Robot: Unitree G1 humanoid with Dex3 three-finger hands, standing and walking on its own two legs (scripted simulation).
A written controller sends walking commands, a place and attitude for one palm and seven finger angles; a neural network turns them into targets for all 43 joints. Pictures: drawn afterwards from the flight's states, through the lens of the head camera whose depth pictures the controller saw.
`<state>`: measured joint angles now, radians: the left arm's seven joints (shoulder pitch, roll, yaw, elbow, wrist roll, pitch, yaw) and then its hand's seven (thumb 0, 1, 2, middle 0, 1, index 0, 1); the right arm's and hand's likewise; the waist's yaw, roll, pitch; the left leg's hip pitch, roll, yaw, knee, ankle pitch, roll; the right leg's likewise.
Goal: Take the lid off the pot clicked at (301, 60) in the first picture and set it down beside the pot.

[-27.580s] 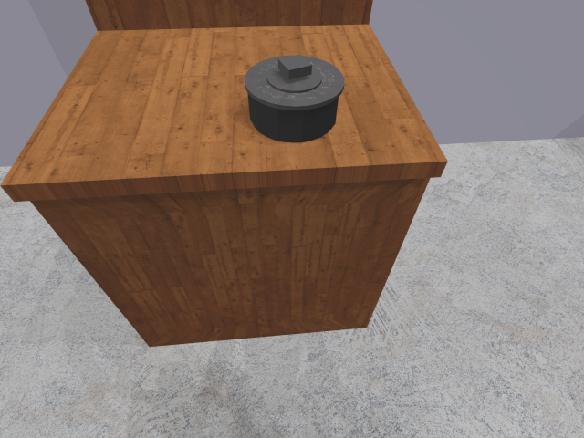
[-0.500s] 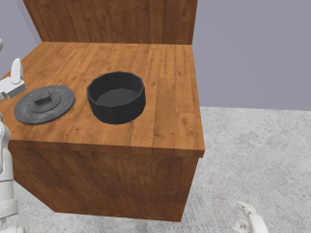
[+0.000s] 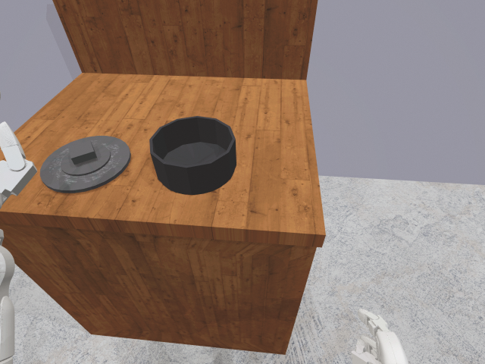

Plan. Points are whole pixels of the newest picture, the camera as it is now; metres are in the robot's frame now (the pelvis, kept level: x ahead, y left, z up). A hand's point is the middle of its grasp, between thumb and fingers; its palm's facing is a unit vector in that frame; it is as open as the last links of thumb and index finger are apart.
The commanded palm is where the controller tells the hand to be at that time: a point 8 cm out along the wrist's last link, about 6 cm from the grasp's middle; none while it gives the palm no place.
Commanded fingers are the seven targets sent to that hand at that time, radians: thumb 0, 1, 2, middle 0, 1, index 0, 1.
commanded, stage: draw the hand back to the body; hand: left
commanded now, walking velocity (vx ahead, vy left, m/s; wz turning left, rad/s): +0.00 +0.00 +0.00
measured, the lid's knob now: (82, 152) +0.48 +0.42 +0.08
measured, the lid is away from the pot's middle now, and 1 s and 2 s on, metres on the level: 0.25 0.25 0.25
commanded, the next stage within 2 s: step back with the hand held close in 0.48 s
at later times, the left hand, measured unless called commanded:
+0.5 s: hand out of the picture +0.16 +0.26 +0.27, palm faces +0.51 -0.80 -0.31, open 7.4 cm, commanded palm +0.11 +0.30 +0.26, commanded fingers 0.00 0.90 0.90 -0.20 -0.30 -0.20 -0.30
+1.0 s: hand out of the picture +0.15 +0.28 +0.23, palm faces +0.33 -0.79 -0.51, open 7.4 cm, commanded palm +0.09 +0.33 +0.26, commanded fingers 0.00 0.90 0.90 -0.20 -0.30 -0.20 -0.30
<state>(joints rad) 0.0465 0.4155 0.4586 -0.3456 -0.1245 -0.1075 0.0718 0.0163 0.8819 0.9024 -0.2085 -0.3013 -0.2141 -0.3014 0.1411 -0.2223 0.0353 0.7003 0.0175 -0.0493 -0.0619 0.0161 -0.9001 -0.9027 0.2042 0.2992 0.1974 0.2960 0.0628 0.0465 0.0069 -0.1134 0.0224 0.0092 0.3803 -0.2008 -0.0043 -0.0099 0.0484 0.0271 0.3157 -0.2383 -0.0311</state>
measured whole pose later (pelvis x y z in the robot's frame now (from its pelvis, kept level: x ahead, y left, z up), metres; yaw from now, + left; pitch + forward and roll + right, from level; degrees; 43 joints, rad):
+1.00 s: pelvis -0.05 +0.05 -0.01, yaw -2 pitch +0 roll -2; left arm 0.51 0.53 0.52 -0.77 -0.09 -0.18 0.08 0.02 0.88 0.90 -0.21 -0.30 -0.22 -0.30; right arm 0.20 -0.23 -0.01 0.54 0.03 0.01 -0.04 0.02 -0.90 -0.90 0.20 0.30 0.20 0.30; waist -0.01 -0.03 0.03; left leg -0.32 -0.02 0.06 0.49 -0.17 0.07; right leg -0.25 0.00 0.04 0.47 -0.22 0.03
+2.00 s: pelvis -0.28 +0.16 +0.00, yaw -6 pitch +0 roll -5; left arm 0.41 0.47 0.54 -0.85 -0.11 -0.15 0.10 0.02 0.89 0.90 -0.20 -0.30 -0.21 -0.30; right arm 0.24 -0.11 0.02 0.59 0.01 -0.10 0.01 0.02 -0.90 -0.90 0.20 0.30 0.20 0.30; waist -0.07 -0.07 0.03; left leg -0.40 0.01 0.01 0.42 -0.17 0.02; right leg -0.44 0.10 0.00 0.89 -0.44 0.00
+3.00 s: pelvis -0.27 +0.21 -0.03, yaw +2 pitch +5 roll +1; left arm 0.39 0.18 0.00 1.02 0.01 0.03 -0.03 0.02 0.95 0.90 -0.20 -0.30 -0.20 -0.30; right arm 0.47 -0.20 -0.02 0.93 -0.02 0.03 -0.03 0.01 -0.90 -0.90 0.20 0.30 0.20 0.30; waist -0.02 -0.05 0.02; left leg -0.36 0.05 0.06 0.68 -0.40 -0.03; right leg -0.38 -0.01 -0.03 0.67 -0.37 0.00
